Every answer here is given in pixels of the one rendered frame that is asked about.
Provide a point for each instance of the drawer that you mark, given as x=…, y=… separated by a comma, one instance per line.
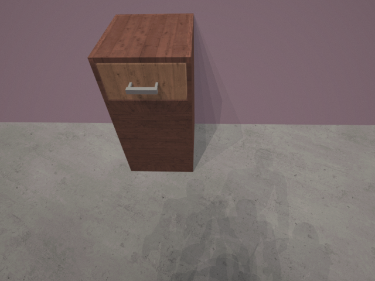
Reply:
x=171, y=78

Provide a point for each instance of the cabinet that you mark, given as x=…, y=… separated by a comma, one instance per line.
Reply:
x=155, y=135

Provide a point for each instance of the handle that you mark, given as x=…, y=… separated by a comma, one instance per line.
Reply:
x=141, y=90

